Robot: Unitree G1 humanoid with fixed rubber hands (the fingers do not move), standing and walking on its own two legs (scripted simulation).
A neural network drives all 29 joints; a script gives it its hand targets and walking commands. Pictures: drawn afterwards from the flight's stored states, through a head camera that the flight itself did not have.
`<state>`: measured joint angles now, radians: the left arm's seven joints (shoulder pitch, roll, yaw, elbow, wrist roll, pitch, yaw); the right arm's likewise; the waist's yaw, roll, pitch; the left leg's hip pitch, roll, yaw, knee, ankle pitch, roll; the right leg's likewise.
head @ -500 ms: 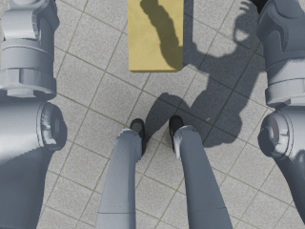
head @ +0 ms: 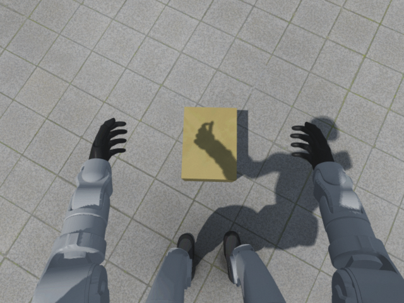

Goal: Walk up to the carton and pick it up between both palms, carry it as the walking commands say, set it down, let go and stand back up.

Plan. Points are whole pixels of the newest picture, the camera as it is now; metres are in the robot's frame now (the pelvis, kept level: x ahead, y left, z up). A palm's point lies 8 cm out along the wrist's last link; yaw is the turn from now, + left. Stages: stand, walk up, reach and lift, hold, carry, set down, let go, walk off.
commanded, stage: let go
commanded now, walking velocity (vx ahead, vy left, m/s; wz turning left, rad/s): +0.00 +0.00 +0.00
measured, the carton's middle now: (209, 146) +0.52 -0.02 -0.65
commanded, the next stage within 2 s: stand in 0.98 s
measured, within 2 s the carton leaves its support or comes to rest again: neither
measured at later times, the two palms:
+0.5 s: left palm (51, 263) +0.22 +0.25 -0.02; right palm (364, 264) +0.20 -0.22 -0.02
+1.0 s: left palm (51, 295) +0.17 +0.24 -0.02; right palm (376, 286) +0.17 -0.24 -0.02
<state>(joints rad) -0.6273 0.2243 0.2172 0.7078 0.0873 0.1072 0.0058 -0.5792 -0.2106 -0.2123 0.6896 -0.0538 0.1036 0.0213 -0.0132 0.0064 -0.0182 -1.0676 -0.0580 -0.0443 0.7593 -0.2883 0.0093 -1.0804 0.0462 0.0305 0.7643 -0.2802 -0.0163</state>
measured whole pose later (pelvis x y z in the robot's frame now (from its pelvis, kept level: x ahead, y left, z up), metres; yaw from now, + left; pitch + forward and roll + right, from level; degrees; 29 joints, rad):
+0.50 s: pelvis +0.03 +0.02 +0.05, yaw -1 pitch +7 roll -1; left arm 0.18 0.21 0.06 0.44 0.01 0.02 -0.04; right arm 0.20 -0.20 -0.07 0.47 0.01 0.01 0.05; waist 0.00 0.00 0.00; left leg -0.32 -0.05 -0.04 0.48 -0.27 0.03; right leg -0.32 0.04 0.05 0.44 -0.24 -0.01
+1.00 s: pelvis +0.02 +0.01 +0.05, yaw +0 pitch -5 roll +0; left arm 0.23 0.22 0.03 0.47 0.04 0.11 -0.05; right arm 0.23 -0.24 -0.04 0.45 -0.03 0.14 0.05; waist -0.01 0.02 0.09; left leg -0.13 -0.05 -0.05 0.50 -0.29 0.02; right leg -0.13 0.04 0.04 0.49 -0.28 -0.01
